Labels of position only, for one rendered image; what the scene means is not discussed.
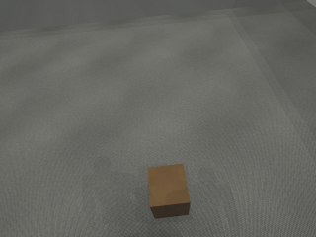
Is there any carton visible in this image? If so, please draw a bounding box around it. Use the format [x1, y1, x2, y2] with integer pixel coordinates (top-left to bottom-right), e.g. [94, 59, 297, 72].
[147, 163, 191, 219]

